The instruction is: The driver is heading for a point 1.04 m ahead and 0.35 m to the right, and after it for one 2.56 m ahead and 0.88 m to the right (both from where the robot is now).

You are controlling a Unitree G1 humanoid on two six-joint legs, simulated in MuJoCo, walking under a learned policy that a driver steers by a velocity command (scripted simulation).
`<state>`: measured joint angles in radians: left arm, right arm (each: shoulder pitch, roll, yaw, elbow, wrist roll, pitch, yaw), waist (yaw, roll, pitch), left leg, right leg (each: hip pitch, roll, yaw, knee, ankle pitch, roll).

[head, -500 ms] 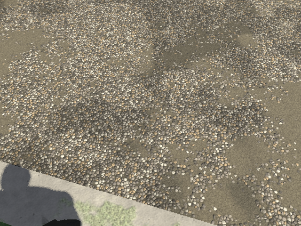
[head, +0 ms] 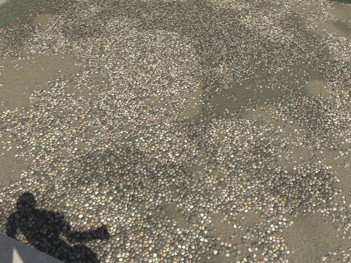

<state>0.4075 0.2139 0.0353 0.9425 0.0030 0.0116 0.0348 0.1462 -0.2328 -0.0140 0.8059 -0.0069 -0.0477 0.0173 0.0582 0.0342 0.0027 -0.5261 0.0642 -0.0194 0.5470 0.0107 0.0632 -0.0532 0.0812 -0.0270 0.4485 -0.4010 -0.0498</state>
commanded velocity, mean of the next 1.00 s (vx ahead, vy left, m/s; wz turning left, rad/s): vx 0.50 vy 0.00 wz -0.44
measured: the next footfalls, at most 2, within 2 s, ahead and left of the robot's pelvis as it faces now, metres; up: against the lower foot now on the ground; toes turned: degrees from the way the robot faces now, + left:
left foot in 0.02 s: +0.19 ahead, +0.13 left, +0.00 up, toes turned +2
right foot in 0.38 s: +0.12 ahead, -0.11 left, +0.00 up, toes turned -15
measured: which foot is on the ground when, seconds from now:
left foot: up 0.00-0.00, down 0.02-0.40, up 0.42-0.66, down 0.68-1.00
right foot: down 0.00-0.04, up 0.06-0.36, down 0.38-1.00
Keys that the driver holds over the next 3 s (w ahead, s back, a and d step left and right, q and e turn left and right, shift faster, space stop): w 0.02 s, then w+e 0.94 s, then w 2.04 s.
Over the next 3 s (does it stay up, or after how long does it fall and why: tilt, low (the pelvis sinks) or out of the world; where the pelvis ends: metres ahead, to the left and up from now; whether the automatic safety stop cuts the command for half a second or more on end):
stays up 0.15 0.04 0.02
